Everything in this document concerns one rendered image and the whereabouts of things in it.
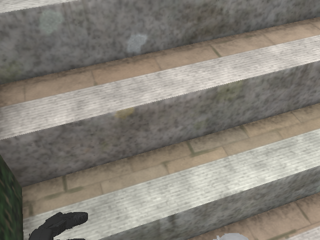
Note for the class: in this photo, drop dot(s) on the robot left hand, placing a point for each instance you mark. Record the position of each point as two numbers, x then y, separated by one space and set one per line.
57 224

